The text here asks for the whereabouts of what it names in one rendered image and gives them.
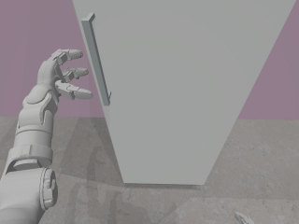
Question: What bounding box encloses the right robot hand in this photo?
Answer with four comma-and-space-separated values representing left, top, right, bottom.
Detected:
234, 211, 254, 224

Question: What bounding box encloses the left robot hand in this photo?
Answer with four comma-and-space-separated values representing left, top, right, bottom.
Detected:
36, 49, 93, 101

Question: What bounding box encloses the left robot upper arm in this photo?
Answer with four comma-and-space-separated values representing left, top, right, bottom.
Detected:
0, 167, 58, 224

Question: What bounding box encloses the left robot forearm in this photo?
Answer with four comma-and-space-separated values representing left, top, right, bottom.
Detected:
0, 84, 60, 187

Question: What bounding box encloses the handle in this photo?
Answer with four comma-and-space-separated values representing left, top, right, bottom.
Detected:
81, 12, 111, 106

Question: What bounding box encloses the fridge door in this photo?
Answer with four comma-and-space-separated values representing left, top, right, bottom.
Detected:
73, 0, 296, 185

